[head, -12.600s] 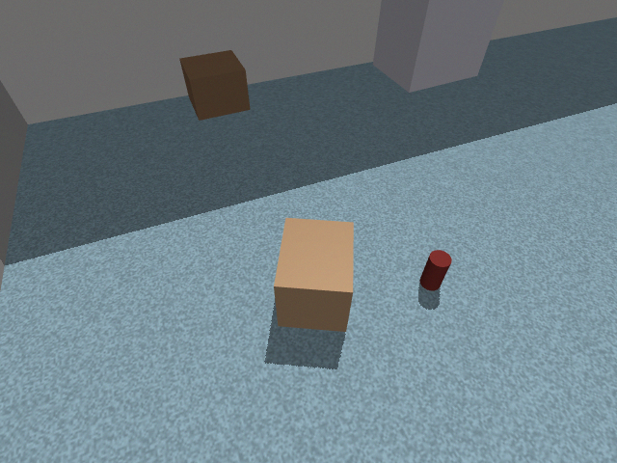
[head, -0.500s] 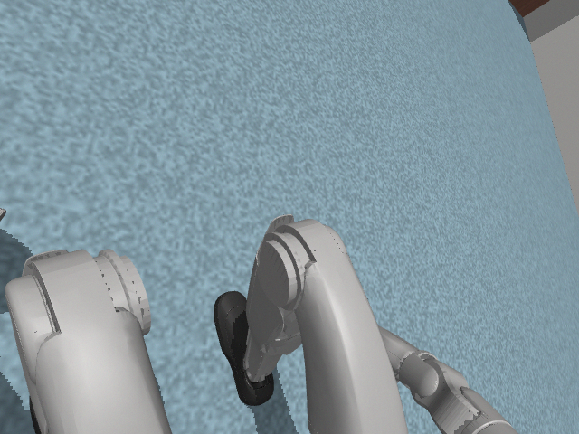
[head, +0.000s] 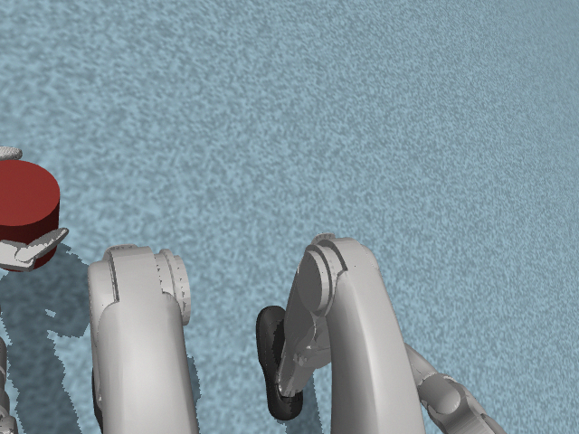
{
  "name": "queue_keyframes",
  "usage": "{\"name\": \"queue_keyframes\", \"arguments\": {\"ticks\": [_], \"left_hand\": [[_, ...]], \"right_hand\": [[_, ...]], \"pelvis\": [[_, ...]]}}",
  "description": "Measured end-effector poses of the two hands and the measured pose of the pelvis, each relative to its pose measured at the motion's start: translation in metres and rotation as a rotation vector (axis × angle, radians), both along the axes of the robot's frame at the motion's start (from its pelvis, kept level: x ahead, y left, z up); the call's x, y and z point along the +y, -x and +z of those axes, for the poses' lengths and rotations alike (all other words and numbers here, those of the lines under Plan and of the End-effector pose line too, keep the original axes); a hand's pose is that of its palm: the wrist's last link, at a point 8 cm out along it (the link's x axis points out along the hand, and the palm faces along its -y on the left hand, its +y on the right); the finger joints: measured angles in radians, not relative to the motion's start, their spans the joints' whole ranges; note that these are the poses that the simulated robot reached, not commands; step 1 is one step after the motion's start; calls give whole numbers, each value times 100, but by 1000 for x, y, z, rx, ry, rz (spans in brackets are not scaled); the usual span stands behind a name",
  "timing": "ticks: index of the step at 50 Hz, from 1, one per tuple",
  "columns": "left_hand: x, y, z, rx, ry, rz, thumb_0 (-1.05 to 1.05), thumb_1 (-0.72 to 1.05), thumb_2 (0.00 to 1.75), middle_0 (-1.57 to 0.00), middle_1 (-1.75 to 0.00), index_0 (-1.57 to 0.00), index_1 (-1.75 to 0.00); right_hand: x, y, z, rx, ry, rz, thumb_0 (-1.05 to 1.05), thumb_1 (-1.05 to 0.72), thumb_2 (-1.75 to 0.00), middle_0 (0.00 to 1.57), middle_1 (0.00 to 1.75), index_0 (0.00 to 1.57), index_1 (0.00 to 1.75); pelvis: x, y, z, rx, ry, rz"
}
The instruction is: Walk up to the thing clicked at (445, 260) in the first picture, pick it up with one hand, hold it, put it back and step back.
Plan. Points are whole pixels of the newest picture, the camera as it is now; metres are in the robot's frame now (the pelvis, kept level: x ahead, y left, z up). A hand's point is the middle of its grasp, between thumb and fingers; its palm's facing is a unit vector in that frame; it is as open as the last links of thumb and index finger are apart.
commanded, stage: settle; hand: left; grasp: from the side
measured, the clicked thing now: (19, 221) +0.37 +0.29 -0.18
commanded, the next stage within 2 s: lift in 1.46 s
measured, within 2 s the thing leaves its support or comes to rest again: neither
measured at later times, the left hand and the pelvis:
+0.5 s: hand (12, 175) +0.38 +0.28 -0.04, palm faces +0.28 -0.96 -0.07, open 11.3 cm; pelvis +0.02 -0.01 +0.03, yaw +5 degrees
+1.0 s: hand (30, 150) +0.39 +0.26 +0.01, palm faces +0.28 -0.96 -0.07, open 11.3 cm; pelvis +0.02 -0.03 +0.06, yaw +8 degrees
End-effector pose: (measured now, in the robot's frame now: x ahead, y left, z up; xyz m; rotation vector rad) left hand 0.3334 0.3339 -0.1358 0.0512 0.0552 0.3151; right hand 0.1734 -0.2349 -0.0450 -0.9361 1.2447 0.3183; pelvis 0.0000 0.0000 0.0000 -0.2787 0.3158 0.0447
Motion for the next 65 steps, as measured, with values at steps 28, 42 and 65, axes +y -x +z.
{"name": "queue_keyframes", "arguments": {"ticks": [28,42,65], "left_hand": [[-14,-15,109,32,-18,-44,3,-43,100,-71,-93,-61,-92],[-26,-25,141,45,-14,-43,3,-44,100,-71,-93,-61,-91],[-21,-22,166,47,5,-16,3,-45,102,-72,-94,-62,-92]], "right_hand": [[-13,-25,-18,-103,-201,-277,0,-91,-90,20,30,20,30],[-33,-21,-14,-125,-224,-349,0,-92,-90,20,30,20,30],[-29,-25,2,-166,-250,-365,0,-92,-90,20,30,20,30]], "pelvis": [[-16,-17,36,205,-113,50],[-26,-21,52,239,-156,56],[-26,-21,70,261,-172,65]]}}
